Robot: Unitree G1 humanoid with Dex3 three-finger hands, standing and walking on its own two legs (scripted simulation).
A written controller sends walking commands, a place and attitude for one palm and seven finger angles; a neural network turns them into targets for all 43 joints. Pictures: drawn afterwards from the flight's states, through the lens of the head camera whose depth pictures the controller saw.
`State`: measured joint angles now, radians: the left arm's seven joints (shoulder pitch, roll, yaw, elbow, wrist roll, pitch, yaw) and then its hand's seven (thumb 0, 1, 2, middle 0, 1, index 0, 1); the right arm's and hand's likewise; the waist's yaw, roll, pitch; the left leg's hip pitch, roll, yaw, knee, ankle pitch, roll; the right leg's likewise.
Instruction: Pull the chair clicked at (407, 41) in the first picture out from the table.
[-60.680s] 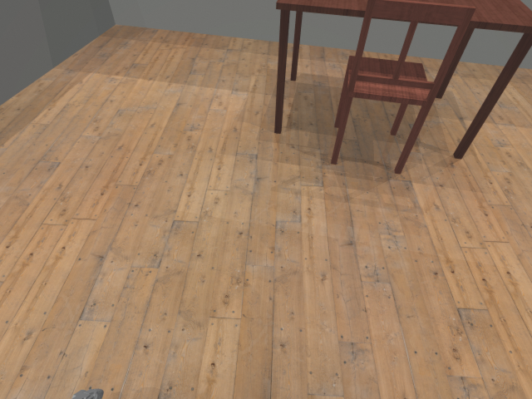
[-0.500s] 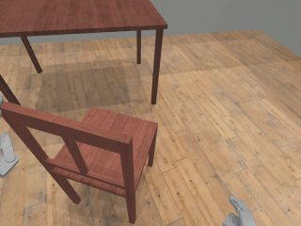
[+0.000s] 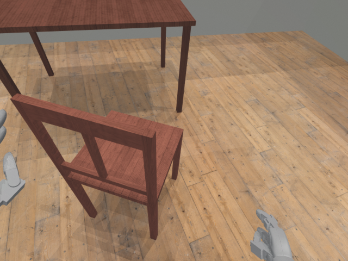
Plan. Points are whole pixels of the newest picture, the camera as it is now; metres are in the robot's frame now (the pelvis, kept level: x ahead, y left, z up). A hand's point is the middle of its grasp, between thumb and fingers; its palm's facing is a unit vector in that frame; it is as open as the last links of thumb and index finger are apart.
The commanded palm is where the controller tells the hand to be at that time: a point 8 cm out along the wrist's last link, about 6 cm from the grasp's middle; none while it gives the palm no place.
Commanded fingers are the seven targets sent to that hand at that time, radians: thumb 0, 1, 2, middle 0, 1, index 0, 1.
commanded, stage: stop stepping back and stand still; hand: left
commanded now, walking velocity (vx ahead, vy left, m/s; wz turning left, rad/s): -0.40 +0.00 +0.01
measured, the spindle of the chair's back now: (96, 156) +0.42 +0.29 -0.09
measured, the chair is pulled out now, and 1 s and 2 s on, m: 0.65 0.65 0.65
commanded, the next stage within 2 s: let the arm hang, fingers relaxed in 1.70 s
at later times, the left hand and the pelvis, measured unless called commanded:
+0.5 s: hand out of the picture +0.11 +0.27 +0.17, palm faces +0.47 -0.80 -0.37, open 7.4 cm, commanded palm +0.06 +0.31 +0.19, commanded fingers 0.00 0.90 0.90 -0.20 -0.30 -0.20 -0.30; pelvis -0.07 +0.01 +0.01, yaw +2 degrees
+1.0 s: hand out of the picture +0.06 +0.31 +0.16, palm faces +0.51 -0.78 -0.36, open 7.4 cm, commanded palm +0.01 +0.34 +0.19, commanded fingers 0.00 0.90 0.90 -0.20 -0.30 -0.20 -0.30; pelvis -0.12 +0.03 +0.00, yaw +2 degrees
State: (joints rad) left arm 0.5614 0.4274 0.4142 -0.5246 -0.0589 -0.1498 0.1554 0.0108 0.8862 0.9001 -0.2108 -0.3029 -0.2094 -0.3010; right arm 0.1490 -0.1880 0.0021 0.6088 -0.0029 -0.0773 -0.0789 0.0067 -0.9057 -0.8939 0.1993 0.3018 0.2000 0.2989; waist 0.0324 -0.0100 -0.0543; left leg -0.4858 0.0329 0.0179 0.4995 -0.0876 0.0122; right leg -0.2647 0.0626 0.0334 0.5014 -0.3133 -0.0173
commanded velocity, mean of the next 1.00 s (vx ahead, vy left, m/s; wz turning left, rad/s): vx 0.07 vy -0.02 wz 0.00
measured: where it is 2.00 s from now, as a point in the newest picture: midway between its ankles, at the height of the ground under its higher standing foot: outside the picture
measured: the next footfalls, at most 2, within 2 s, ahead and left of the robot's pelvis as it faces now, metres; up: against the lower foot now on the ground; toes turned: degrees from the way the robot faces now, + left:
left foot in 0.12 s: +0.09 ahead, +0.11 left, +0.01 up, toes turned +2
right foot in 0.78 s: -0.06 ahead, -0.07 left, +0.00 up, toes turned +0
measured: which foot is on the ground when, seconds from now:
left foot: down 0.00-0.02, up 0.04-0.10, down 0.12-0.78, up 0.80-0.98, down 1.00-1.00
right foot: down 0.00-0.62, up 0.64-0.76, down 0.78-1.00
